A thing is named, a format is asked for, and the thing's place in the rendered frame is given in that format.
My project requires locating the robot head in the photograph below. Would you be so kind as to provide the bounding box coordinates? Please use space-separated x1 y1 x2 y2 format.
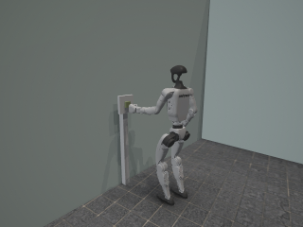
170 65 187 90

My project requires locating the robot left forearm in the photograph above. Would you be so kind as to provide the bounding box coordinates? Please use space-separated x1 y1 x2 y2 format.
134 106 156 115

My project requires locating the left robot upper arm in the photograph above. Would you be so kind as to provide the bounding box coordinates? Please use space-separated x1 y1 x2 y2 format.
153 88 175 114

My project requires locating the robot left hand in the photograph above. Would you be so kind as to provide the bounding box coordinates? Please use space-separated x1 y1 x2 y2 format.
129 104 137 114

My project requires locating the robot right thigh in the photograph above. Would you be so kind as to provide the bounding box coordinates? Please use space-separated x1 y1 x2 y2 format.
171 131 190 166

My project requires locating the panel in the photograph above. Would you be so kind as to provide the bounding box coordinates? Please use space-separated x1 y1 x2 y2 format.
117 95 134 185

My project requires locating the button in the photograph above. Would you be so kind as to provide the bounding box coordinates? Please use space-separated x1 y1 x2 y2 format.
124 101 131 108

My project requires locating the right robot upper arm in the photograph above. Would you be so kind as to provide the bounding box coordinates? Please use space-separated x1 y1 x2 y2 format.
188 88 198 114

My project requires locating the robot right forearm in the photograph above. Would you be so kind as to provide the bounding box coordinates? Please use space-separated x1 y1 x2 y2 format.
182 113 196 127

